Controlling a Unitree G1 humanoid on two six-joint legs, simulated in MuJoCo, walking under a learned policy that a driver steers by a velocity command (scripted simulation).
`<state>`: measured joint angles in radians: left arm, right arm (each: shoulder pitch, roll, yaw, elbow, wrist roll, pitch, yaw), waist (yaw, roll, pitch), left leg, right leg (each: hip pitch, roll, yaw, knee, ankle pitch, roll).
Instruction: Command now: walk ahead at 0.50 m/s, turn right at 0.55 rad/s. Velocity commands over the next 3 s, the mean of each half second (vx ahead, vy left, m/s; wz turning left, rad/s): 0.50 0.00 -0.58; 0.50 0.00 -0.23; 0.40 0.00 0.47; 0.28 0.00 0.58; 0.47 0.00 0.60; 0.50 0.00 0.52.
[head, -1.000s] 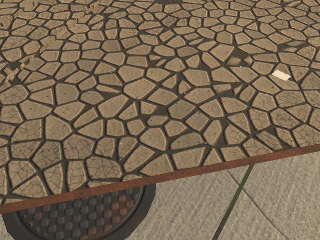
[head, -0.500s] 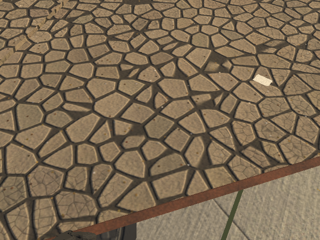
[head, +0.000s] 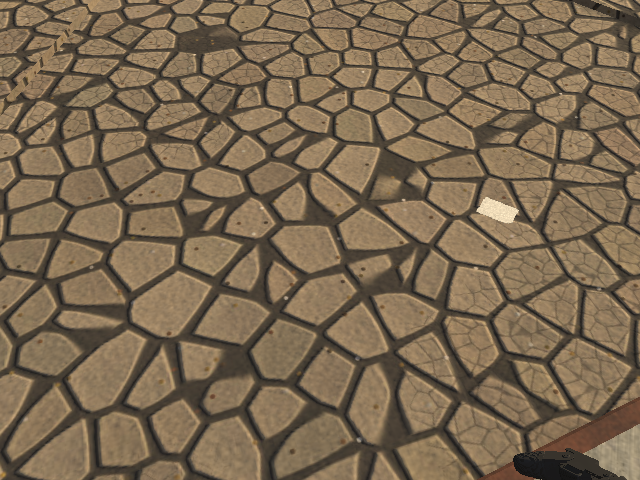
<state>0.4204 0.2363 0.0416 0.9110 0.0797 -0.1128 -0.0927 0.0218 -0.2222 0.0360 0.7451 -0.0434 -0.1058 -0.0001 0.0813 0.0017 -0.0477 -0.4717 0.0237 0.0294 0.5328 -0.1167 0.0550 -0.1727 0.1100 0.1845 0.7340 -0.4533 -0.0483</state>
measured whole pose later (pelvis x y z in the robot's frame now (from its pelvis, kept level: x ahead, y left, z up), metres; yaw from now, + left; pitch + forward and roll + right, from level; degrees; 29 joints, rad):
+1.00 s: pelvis +0.54 -0.18 -0.06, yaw -23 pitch +2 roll -3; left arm 0.51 0.18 0.00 0.99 0.01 -0.09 0.02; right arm 0.08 -0.23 0.00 0.79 0.02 -0.07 0.07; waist 0.11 0.04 -0.02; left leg -0.60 0.04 -0.07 0.53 0.24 0.04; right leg -0.11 0.14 0.01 0.81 -0.74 -0.09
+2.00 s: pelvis +0.94 -0.25 -0.10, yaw +14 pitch +3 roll -2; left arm 0.17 0.31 0.10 0.76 -0.02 -0.06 0.00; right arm 0.34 -0.26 -0.08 0.73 0.00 -0.01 0.00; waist -0.02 -0.04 -0.06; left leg -0.29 -0.01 -0.01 0.55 -0.33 0.07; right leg -0.51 -0.04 -0.01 0.90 -0.37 -0.01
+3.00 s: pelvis +1.36 +0.00 -0.10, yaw +46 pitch +1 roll +0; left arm 0.18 0.31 0.05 0.81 -0.02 -0.10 -0.02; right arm 0.24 -0.27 -0.06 0.65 0.00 -0.05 0.03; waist 0.00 -0.02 0.07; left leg -0.34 -0.07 0.02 0.48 -0.17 0.08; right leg -0.48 -0.10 0.02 1.18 -0.35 0.00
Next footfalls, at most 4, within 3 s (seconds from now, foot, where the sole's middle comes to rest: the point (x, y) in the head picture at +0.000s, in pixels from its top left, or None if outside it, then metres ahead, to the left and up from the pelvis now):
0.50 right None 0.38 -0.20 -0.76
1.08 left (421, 375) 0.82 -0.15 -0.87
1.48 right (512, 317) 1.01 -0.40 -0.87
1.92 left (420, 335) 0.94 -0.15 -0.87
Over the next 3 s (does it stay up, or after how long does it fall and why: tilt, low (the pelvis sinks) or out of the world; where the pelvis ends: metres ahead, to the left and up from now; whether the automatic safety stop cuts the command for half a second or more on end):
stays up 1.36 0.00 -0.10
